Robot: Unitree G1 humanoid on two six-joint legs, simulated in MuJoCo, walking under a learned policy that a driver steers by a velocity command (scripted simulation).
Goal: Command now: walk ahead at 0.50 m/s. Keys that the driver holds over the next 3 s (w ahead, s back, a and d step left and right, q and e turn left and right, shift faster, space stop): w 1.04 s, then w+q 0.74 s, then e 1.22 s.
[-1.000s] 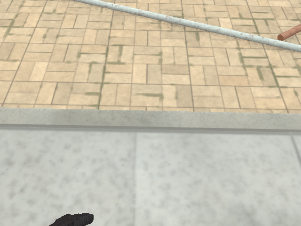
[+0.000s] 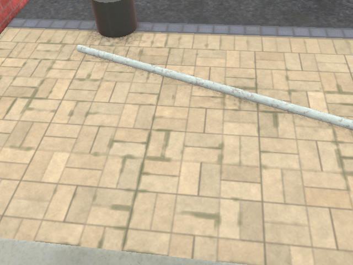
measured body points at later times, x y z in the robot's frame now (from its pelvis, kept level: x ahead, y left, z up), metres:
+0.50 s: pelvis +0.27 +0.05 +0.00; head +0.30 +0.05 +0.45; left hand +0.25 +0.30 -0.15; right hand +0.43 -0.19 -0.12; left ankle +0.35 +0.13 -0.73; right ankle +0.12 -0.08 -0.62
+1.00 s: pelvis +0.52 -0.03 -0.03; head +0.53 -0.03 +0.42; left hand +0.73 +0.21 -0.13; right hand +0.44 -0.29 -0.17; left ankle +0.35 +0.13 -0.73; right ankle +0.71 -0.21 -0.72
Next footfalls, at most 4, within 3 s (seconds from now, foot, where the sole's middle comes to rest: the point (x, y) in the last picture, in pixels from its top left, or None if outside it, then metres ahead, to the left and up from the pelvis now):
0.40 left None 0.39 0.13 -0.77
1.14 right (249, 224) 0.76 -0.24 -0.94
1.62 left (192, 174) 1.03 0.01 -0.94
2.10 right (207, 132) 1.32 -0.07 -0.94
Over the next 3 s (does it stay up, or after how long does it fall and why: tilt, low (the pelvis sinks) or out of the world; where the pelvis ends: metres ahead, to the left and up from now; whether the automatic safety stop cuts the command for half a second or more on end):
stays up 1.18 -0.02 -0.17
